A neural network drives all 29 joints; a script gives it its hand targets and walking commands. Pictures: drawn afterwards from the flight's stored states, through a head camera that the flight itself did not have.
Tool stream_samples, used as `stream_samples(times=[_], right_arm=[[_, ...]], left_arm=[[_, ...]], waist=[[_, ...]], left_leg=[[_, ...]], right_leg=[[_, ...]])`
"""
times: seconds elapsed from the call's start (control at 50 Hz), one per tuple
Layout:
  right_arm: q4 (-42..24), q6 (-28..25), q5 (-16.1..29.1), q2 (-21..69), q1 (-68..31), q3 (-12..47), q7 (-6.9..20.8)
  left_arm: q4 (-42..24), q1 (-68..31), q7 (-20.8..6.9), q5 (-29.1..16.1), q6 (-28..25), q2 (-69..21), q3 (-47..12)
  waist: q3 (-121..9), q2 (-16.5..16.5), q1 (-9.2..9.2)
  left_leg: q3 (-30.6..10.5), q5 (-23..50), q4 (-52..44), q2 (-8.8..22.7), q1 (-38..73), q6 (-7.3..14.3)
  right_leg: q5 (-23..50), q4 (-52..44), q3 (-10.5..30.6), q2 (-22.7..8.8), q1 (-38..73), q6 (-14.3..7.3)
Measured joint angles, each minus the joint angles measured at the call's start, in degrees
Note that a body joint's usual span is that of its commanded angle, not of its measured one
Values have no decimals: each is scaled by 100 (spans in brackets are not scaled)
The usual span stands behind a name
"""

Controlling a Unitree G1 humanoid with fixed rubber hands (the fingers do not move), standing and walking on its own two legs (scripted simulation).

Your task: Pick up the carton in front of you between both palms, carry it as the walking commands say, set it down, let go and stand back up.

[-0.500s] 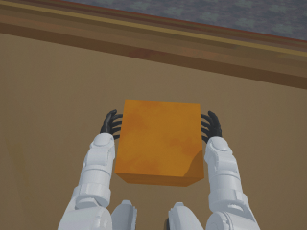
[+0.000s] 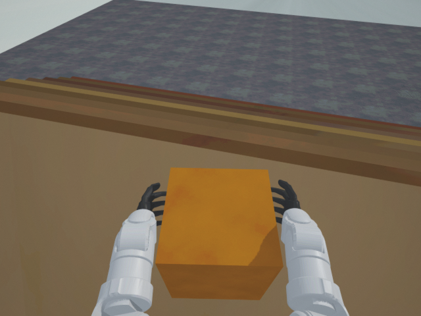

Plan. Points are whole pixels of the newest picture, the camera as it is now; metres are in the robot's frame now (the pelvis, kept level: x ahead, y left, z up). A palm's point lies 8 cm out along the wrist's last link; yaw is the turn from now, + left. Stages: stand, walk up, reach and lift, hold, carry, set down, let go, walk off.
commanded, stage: reach and lift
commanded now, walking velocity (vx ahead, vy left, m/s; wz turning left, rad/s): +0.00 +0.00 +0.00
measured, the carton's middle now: (217, 237) +0.29 +0.00 -0.05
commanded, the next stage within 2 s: hold in 0.90 s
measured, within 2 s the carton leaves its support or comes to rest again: neither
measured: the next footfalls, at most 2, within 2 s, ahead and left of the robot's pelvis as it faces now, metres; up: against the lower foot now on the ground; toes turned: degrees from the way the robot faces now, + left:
none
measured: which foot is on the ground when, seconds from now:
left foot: down 0.00-1.00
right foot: down 0.00-1.00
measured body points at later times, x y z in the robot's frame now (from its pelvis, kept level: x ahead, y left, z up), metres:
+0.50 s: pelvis +0.00 +0.01 +0.00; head -0.02 +0.01 +0.45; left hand +0.31 +0.16 +0.02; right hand +0.32 -0.15 +0.03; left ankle +0.03 +0.13 -0.74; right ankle +0.02 -0.12 -0.74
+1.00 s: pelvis +0.01 +0.00 +0.01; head -0.03 +0.00 +0.46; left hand +0.31 +0.15 +0.04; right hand +0.32 -0.15 +0.05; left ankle +0.03 +0.13 -0.74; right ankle +0.02 -0.12 -0.74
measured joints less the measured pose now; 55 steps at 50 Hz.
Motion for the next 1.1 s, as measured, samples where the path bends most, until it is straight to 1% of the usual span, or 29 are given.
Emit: stream_samples(times=[0.08, 0.3, 0.68, 0.92, 1.04, 1.1], right_arm=[[0, 35, -94, 33, -98, -84, 34], [-203, 23, -97, 57, -164, -115, 73], [-571, 337, 30, -57, 192, 310, 60], [-746, 526, 93, -74, 258, 420, 36], [-1171, 756, 236, -124, 448, 643, 5], [-1213, 883, 216, -127, 457, 641, 22]], left_arm=[[0, -100, -42, 82, 39, -29, 89], [-184, -193, -63, 90, 39, -59, 101], [-567, 171, 8, -68, 356, 41, -335], [-744, 243, 6, -107, 532, 58, -416], [-1153, 439, 46, -241, 734, 102, -626], [-1172, 424, 29, -211, 862, 98, -647]], waist=[[181, 9, 1], [385, 3, -3], [308, 15, -6], [320, 21, -2], [287, 21, -49], [285, 17, -59]], left_leg=[[-1, 20, 14, -5, 60, 5], [21, 81, -91, -11, 168, 20], [20, 150, -527, -11, 615, 31], [-6, 173, -599, 4, 748, 16], [-30, 240, -730, 6, 890, 12], [-24, 263, -769, 4, 975, 16]], right_leg=[[20, 10, 0, -3, 63, 5], [99, -120, 28, -16, 175, 26], [168, -556, 37, -42, 622, 27], [185, -624, 14, -31, 760, 13], [256, -775, -4, -36, 917, 16], [275, -805, 2, -40, 996, 16]])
